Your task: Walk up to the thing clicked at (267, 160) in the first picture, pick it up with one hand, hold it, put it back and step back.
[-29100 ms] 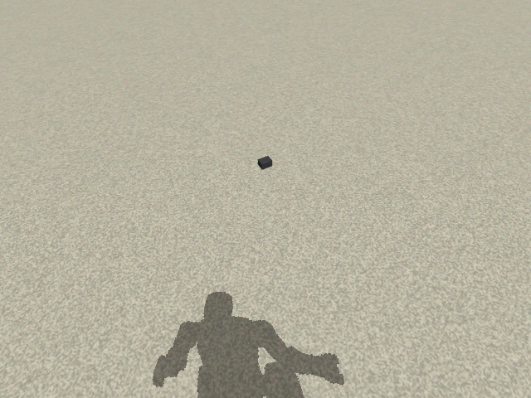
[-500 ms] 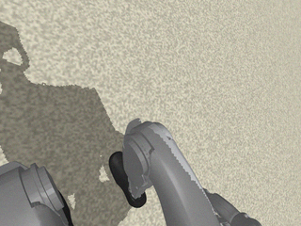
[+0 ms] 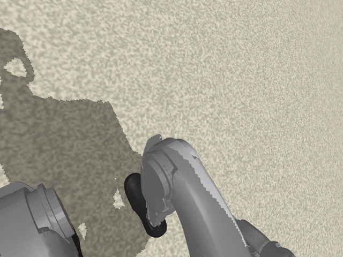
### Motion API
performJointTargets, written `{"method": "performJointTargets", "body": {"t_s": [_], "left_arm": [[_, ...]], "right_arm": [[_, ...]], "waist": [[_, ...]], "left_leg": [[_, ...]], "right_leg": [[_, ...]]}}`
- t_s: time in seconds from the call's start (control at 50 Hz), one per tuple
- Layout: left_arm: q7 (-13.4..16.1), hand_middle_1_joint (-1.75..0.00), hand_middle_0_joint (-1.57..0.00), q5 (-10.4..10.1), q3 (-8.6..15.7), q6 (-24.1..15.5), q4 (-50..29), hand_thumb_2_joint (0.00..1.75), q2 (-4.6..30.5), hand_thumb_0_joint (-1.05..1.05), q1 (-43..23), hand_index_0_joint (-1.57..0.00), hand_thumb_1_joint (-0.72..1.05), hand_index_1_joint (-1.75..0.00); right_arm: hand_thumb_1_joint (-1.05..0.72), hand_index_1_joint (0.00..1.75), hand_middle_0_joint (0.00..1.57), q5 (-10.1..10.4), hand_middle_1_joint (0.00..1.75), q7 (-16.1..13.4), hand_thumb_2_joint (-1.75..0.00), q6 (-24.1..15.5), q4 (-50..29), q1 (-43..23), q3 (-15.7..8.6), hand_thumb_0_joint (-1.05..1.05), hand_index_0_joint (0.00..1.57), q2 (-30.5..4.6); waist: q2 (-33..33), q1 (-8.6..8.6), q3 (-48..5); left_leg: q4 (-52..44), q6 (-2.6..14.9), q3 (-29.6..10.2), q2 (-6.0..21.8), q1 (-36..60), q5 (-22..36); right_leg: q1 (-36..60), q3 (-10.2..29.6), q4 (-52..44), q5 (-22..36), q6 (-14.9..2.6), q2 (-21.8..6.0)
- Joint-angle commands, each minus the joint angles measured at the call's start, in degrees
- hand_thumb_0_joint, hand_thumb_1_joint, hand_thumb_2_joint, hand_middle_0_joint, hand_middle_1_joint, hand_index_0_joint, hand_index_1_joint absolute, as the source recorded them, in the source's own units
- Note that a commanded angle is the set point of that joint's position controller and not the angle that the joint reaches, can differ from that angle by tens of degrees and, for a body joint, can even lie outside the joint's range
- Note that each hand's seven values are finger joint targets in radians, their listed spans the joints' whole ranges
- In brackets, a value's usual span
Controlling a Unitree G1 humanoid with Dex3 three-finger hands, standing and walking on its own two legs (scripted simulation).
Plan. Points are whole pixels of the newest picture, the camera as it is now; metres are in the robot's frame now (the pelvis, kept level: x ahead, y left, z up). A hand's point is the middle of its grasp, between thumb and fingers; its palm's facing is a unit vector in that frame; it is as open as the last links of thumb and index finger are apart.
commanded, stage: close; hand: left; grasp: from above
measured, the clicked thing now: out of the picture +0.46 +0.36 -0.29
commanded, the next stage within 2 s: settle in 0.18 s
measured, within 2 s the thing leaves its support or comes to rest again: leaves its support in 0.54 s
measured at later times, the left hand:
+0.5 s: hand out of the picture +0.45 +0.35 -0.25, palm faces -0.44 -0.17 -0.88, open 7.8 cm
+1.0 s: hand out of the picture +0.45 +0.37 -0.16, palm faces -0.44 -0.12 -0.89, open 7.8 cm
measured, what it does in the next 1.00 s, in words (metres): stands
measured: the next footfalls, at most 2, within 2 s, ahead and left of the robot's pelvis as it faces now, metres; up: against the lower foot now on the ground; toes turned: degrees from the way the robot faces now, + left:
none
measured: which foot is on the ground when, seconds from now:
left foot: down 0.00-1.00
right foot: down 0.00-1.00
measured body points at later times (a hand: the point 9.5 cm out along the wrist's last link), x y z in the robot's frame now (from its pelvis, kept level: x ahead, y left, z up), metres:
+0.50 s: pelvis +0.00 +0.00 +0.00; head +0.28 +0.15 +0.32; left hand +0.47 +0.36 -0.20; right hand +0.07 -0.24 -0.05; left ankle +0.07 +0.12 -0.28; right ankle +0.11 -0.10 -0.28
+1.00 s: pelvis +0.00 -0.01 +0.01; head +0.25 +0.12 +0.37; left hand +0.47 +0.37 -0.11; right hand +0.10 -0.26 -0.07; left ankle +0.07 +0.12 -0.28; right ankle +0.11 -0.10 -0.28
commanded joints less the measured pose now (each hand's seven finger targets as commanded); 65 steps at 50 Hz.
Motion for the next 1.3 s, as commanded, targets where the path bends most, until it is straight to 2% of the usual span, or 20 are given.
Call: {"method": "performJointTargets", "body": {"t_s": [0.0, 0.08, 0.18, 0.26, 0.3, 0.36, 0.38, 0.4, 0.46, 0.5, 0.6, 0.62, 0.68, 0.7, 0.72, 0.74, 0.8, 0.92, 1.04, 1.28], "left_arm": [[2.12, -0.37, -1.09, -0.98, -0.02, 0.45, -4.13, 0.3, 10.34, 0.0, -11.1, -1.12, 0.8, -0.33], [2.35, -0.34, -1.13, -1.01, 0.88, 0.4, -7.64, 0.28, 12.86, 0.0, -13.89, -1.17, 0.85, -0.3], [1.95, -0.3, -1.21, -1.77, 0.15, 0.96, -3.61, 0.31, 11.26, 0.0, -11.31, -1.23, 0.91, -0.29], [1.69, -0.28, -1.23, -1.96, 0.89, 0.83, -7.18, 0.31, 12.0, 0.0, -13.45, -1.24, 0.92, -0.27], [1.5, -0.29, -1.28, -2.16, 0.17, 1.03, -4.32, 0.35, 11.05, 0.0, -11.69, -1.3, 0.92, -0.28], [1.68, -0.3, -1.3, -2.18, 1.59, 0.96, -8.92, 0.33, 13.4, 0.0, -14.5, -1.32, 0.96, -0.28], [1.25, -0.29, -1.31, -2.13, 1.38, 1.63, -6.37, 0.34, 12.32, 0.0, -12.06, -1.33, 0.97, -0.28], [0.7, -0.29, -1.32, -2.5, 0.22, 1.53, -10.17, 0.34, 11.08, 0.0, -14.54, -1.33, 0.96, -0.27], [0.52, -0.27, -1.32, -2.46, 2.28, 1.99, -12.52, 0.35, 13.03, 0.0, -13.05, -1.33, 0.97, -0.26], [0.36, -0.26, -1.34, -2.08, 3.59, 2.53, -12.84, 0.35, 13.16, 0.0, -12.32, -1.35, 0.98, -0.25], [-1.93, -0.25, -1.32, -2.99, 2.36, 3.17, -20.68, 0.35, 10.18, 0.0, -13.3, -1.32, 0.95, -0.25], [-2.37, -0.26, -1.31, -2.74, 3.16, 3.9, -17.66, 0.34, 10.29, 0.0, -10.14, -1.31, 0.94, -0.25], [-4.31, -0.26, -1.31, -4.12, 2.07, 4.32, -21.15, 0.32, 6.72, 0.0, -11.98, -1.32, 0.96, -0.24], [-4.85, -0.26, -1.3, -3.93, 3.2, 5.02, -18.87, 0.33, 7.97, 0.0, -9.43, -1.31, 0.95, -0.25], [-5.9, -0.25, -1.3, -4.53, 1.41, 4.78, -23.65, 0.33, 5.35, 0.0, -12.67, -1.3, 0.93, -0.25], [-6.4, -0.24, -1.28, -4.72, 1.38, 4.8, -24.52, 0.32, 5.44, 0.0, -13.18, -1.28, 0.9, -0.24], [-8.94, -0.23, -1.26, -5.61, 0.11, 5.5, -22.91, 0.32, 1.99, 0.0, -10.89, -1.26, 0.88, -0.23], [-13.27, -0.22, -1.21, -6.61, 0.48, 5.14, -26.18, 0.28, 2.54, 0.0, -11.13, -1.22, 0.82, -0.22], [-15.21, -0.21, -1.25, -5.61, 2.3, 4.22, -31.7, 0.29, 4.31, 0.0, -12.82, -1.25, 0.87, -0.21], [-18.05, -0.24, -1.24, -5.46, 0.56, 5.43, -34.14, 0.27, 0.71, 0.0, -13.03, -1.25, 0.84, -0.23]], "right_arm": [[-0.89, 0.3, 0.2, 0.06, 0.3, -0.21, -0.9, -0.25, 1.19, 10.79, -5.55, 0.0, 0.2, -19.08], [-0.9, 0.3, 0.2, 0.24, 0.3, -0.35, -0.9, -0.42, 1.23, 11.48, -5.86, 0.0, 0.2, -19.45], [-0.9, 0.3, 0.2, 0.27, 0.3, -0.29, -0.9, -0.59, 1.09, 11.46, -5.58, 0.0, 0.2, -19.19], [-0.9, 0.3, 0.2, 0.3, 0.3, -0.33, -0.9, -0.56, 1.06, 12.01, -5.62, 0.0, 0.2, -18.91], [-0.9, 0.3, 0.2, 0.21, 0.3, -0.31, -0.9, -0.41, 1.13, 11.65, -5.58, 0.0, 0.2, -19.12], [-0.9, 0.3, 0.2, 0.33, 0.3, -0.69, -0.9, 0.0, 0.95, 11.71, -6.17, 0.0, 0.2, -19.4], [-0.91, 0.3, 0.2, 0.21, 0.3, -0.52, -0.9, 0.08, 1.31, 12.04, -6.47, 0.0, 0.2, -19.2], [-0.91, 0.3, 0.2, 0.43, 0.3, -0.34, -0.9, -0.03, 1.39, 12.21, -6.97, 0.0, 0.2, -19.29], [-0.9, 0.3, 0.2, 0.69, 0.3, -0.31, -0.9, 0.24, 1.49, 11.75, -7.41, 0.0, 0.2, -19.47], [-0.9, 0.3, 0.2, 0.73, 0.3, -0.11, -0.9, 0.69, 1.61, 12.45, -7.82, 0.0, 0.2, -19.2], [-0.9, 0.3, 0.2, 1.54, 0.3, 0.26, -0.9, 1.02, 1.19, 11.79, -9.69, 0.0, 0.2, -18.61], [-0.9, 0.3, 0.2, 1.71, 0.3, 0.43, -0.9, 1.24, 1.51, 12.35, -10.15, 0.0, 0.2, -18.53], [-0.9, 0.3, 0.2, 2.29, 0.3, 0.64, -0.9, 1.87, 1.57, 13.0, -11.58, 0.0, 0.2, -17.96], [-0.9, 0.3, 0.2, 2.45, 0.3, 0.56, -0.9, 2.27, 2.12, 13.59, -11.94, 0.0, 0.2, -17.94], [-0.9, 0.3, 0.2, 2.82, 0.3, 0.65, -0.9, 2.36, 1.27, 13.3, -12.34, 0.0, 0.2, -17.4], [-0.9, 0.3, 0.2, 3.11, 0.3, 0.57, -0.9, 2.67, 1.61, 13.62, -12.52, 0.0, 0.2, -17.06], [-0.9, 0.3, 0.2, 3.93, 0.3, 0.53, -0.9, 3.55, 1.75, 14.25, -13.55, 0.0, 0.2, -16.72], [-0.9, 0.3, 0.2, 5.0, 0.3, -0.51, -0.9, 5.67, 0.91, 15.35, -14.68, 0.0, 0.2, -15.23], [-0.9, 0.3, 0.2, 5.73, 0.3, -2.01, -0.9, 7.94, 0.59, 16.05, -15.79, 0.0, 0.2, -14.81], [-0.91, 0.3, 0.2, 6.75, 0.3, -4.55, -0.91, 11.45, 0.93, 17.39, -17.52, 0.0, 0.2, -13.38]], "waist": [[31.65, -3.27, -33.83], [33.07, -2.43, -36.95], [30.83, -3.38, -33.92], [32.07, -2.5, -36.52], [31.59, -3.08, -34.82], [34.39, -1.7, -39.1], [34.94, -2.01, -37.98], [35.44, -1.96, -37.91], [39.17, -0.34, -42.63], [38.79, -0.5, -42.06], [41.95, 1.32, -43.68], [40.43, 1.75, -43.91], [39.69, 1.82, -43.92], [38.51, 2.44, -44.68], [38.85, 2.3, -44.77], [38.31, 2.73, -46.37], [33.78, 2.55, -43.68], [28.21, 4.12, -46.42], [30.99, 5.71, -51.32], [31.57, 6.17, -51.95]], "left_leg": [[-14.93, -0.93, 2.51, 1.95, 27.56, 11.94], [-14.79, -0.93, 2.62, 1.82, 28.98, 12.55], [-14.23, -0.57, 3.27, 1.86, 26.51, 11.76], [-14.27, -0.7, 3.03, 1.84, 27.86, 12.76], [-15.29, -0.85, 2.67, 1.91, 26.92, 11.35], [-15.3, -1.1, 2.78, 1.89, 29.1, 12.39], [-15.7, -1.17, 3.01, 1.89, 29.38, 12.51], [-15.46, -1.2, 3.0, 1.87, 29.6, 13.22], [-16.02, -1.94, 2.46, 2.06, 34.54, 17.65], [-15.73, -1.82, 2.84, 1.83, 33.35, 18.0], [-16.77, -2.14, 3.8, 1.4, 34.46, 18.81], [-16.45, -1.76, 4.23, 1.42, 34.18, 18.52], [-17.68, -1.8, 4.4, 0.99, 31.95, 15.54], [-17.76, -1.44, 4.62, 1.12, 32.29, 14.65], [-18.15, -1.5, 4.69, 0.81, 31.75, 14.2], [-18.49, -1.36, 4.72, 0.82, 31.99, 13.85], [-18.76, -0.81, 5.24, 0.37, 28.59, 11.5], [-17.62, 0.25, 7.7, -0.28, 24.46, 11.9], [-19.05, -0.36, 8.14, -0.88, 27.82, 13.6], [-22.81, -0.31, 8.72, -1.29, 32.74, 13.43]], "right_leg": [[18.81, -2.65, -10.77, 13.92, -2.16, 2.01], [19.84, -2.0, -10.84, 14.72, -2.21, 1.67], [20.12, -1.79, -11.54, 14.29, -2.03, 2.11], [20.56, -1.95, -11.42, 14.68, -2.06, 1.89], [20.13, -2.26, -11.42, 13.51, -2.26, 1.98], [20.91, -2.22, -11.26, 14.49, -2.43, 1.89], [20.81, -1.99, -11.09, 14.48, -2.51, 1.86], [19.73, -2.01, -10.83, 15.03, -2.53, 1.9], [19.62, -2.31, -9.92, 16.91, -2.83, 1.69], [19.42, -2.27, -10.11, 17.17, -2.94, 1.71], [17.33, -1.64, -10.16, 17.36, -3.5, 1.33], [18.1, -1.3, -10.5, 17.33, -3.24, 1.47], [16.73, -0.92, -10.86, 15.45, -3.57, 1.05], [17.05, -0.58, -11.28, 14.47, -3.34, 1.21], [15.89, -0.41, -11.4, 14.2, -3.5, 0.97], [16.64, -0.32, -11.59, 14.18, -3.36, 0.89], [15.72, 0.25, -12.55, 12.7, -3.32, 0.71], [21.21, 2.94, -15.04, 12.34, -3.02, 0.7], [21.49, 3.2, -14.85, 12.77, -3.56, 0.08], [18.4, 4.02, -17.05, 11.71, -4.18, -0.47]]}}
